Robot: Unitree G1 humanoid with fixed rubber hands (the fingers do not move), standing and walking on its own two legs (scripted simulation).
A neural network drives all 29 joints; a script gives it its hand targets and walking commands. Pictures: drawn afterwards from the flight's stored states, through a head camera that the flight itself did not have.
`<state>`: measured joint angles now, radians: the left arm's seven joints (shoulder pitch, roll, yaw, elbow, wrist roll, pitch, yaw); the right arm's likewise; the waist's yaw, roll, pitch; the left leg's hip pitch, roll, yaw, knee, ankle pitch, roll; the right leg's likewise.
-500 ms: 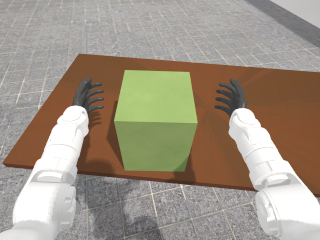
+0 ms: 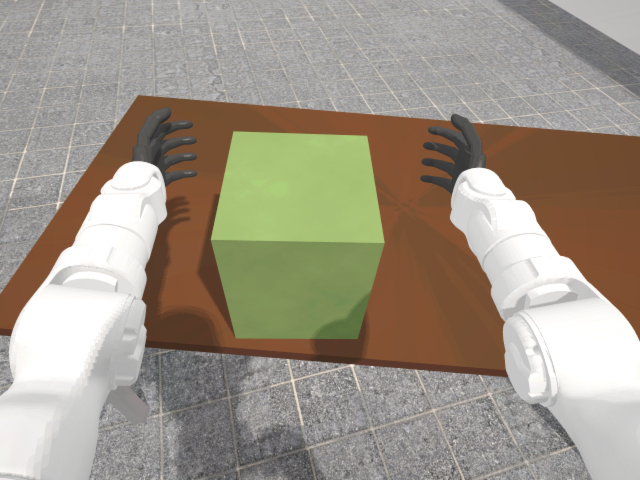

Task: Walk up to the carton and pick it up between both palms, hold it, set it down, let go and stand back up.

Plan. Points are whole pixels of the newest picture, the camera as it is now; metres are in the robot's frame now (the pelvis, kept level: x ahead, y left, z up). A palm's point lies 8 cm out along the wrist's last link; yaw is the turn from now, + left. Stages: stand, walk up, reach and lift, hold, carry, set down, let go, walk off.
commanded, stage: reach and lift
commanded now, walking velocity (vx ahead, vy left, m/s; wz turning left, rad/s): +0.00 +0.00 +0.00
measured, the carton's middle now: (298, 241) +0.48 +0.05 +0.00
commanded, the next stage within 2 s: none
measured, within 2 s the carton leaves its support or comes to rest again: neither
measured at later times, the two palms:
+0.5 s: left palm (168, 238) +0.44 +0.23 +0.04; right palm (437, 239) +0.44 -0.15 +0.05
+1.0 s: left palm (200, 246) +0.45 +0.19 +0.01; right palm (408, 250) +0.44 -0.11 +0.03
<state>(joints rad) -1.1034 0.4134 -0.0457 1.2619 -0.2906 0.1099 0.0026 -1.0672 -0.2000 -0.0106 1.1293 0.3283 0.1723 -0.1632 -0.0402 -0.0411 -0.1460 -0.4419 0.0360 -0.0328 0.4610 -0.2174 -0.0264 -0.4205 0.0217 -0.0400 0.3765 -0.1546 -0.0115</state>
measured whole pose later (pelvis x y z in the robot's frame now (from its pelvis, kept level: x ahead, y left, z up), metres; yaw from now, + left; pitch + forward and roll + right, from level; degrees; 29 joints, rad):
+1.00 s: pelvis -0.02 +0.01 -0.03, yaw +1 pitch +26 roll -2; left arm -1.08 0.25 0.07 1.52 -0.17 -0.37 0.01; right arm -0.99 -0.03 -0.20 1.26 0.04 -0.24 -0.13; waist -0.05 -0.03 -0.24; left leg -0.88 0.01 -0.05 0.72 -0.28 -0.02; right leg -0.86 0.00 -0.05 0.66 -0.24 0.00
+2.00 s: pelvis +0.02 +0.01 +0.00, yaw +0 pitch +15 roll -2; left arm -0.83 0.03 0.60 1.19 0.41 -0.33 0.01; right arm -0.72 0.22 -0.77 0.95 -0.58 -0.36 -0.09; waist 0.01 -0.04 -0.06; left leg -0.46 0.03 -0.03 0.42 -0.21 -0.01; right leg -0.42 0.01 -0.04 0.30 -0.14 0.00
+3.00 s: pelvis +0.01 +0.01 +0.00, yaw +0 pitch +19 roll -2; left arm -0.82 0.05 0.53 1.25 0.33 -0.45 0.04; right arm -0.74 0.15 -0.71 1.11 -0.55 -0.53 -0.13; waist 0.02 -0.04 -0.14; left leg -0.55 0.02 -0.03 0.41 -0.18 -0.01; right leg -0.50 0.01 -0.05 0.28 -0.10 0.01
